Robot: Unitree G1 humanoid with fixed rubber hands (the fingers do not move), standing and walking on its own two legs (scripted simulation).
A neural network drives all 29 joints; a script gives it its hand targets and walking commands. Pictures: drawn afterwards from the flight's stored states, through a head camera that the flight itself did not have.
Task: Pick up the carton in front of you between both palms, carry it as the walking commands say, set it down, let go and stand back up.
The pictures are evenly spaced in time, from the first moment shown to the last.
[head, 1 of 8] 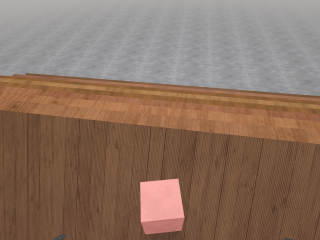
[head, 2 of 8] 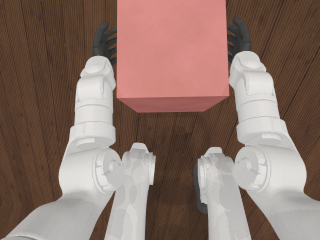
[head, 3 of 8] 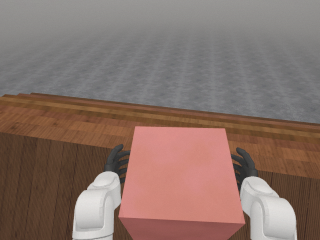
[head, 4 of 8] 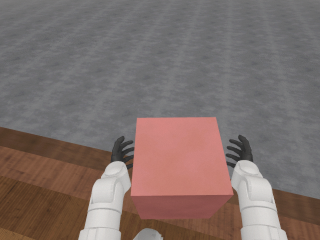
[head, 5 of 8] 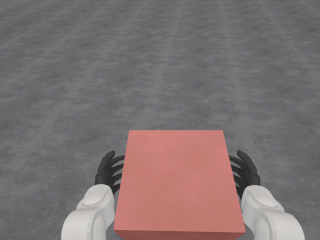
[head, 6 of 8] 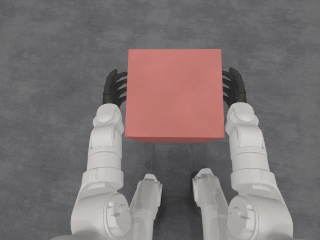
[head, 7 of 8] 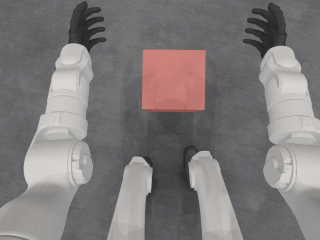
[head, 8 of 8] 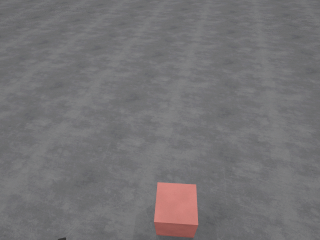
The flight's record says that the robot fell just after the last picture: no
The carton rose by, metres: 0.68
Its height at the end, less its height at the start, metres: -1.59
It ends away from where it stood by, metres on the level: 5.60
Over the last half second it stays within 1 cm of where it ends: yes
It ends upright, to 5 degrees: yes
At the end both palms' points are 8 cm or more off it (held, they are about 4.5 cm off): yes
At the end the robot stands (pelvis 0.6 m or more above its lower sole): yes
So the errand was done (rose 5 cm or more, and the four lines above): yes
